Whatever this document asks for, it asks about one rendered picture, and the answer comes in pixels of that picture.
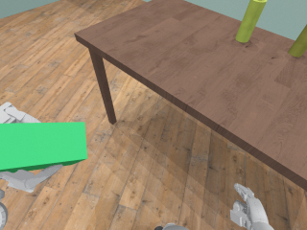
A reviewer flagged table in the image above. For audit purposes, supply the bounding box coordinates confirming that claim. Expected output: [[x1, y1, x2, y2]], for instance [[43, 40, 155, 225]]
[[74, 0, 307, 191]]

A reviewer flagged right robot hand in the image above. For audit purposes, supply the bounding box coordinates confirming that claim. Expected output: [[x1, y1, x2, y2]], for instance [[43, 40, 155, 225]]
[[230, 183, 269, 230]]

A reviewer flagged sponge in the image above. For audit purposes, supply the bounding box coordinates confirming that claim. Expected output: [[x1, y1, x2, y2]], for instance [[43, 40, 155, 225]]
[[0, 122, 87, 173]]

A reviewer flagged left robot hand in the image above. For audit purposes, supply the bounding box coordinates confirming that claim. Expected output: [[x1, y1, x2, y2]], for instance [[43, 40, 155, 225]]
[[0, 102, 63, 193]]

